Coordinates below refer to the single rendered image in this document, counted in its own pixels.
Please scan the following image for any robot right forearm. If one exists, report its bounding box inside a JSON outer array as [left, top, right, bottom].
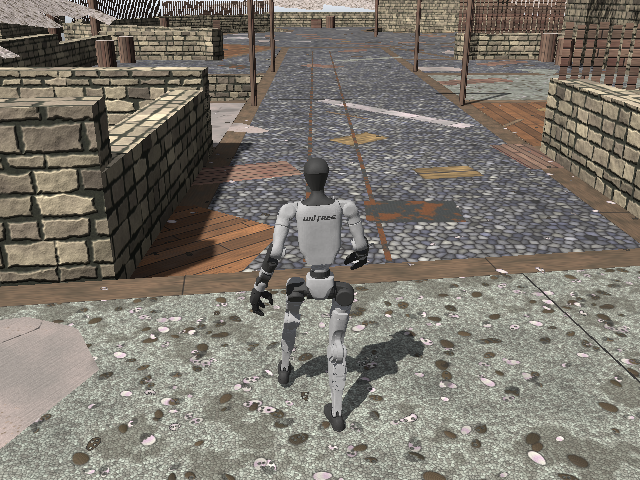
[[355, 236, 369, 260]]

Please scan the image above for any left robot hand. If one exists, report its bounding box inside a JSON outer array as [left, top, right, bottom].
[[250, 288, 273, 316]]

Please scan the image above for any robot left foot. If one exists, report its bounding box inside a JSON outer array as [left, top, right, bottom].
[[278, 360, 291, 384]]

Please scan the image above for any robot left forearm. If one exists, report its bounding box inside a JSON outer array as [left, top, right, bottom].
[[254, 243, 278, 292]]

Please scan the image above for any right robot hand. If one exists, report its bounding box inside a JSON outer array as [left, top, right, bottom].
[[344, 252, 367, 270]]

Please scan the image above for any robot left upper arm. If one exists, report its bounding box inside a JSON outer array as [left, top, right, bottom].
[[270, 202, 297, 260]]

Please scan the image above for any robot right upper arm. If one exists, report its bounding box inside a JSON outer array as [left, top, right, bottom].
[[338, 200, 368, 251]]

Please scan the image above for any robot left shin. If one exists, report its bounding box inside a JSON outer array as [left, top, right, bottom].
[[281, 312, 296, 371]]

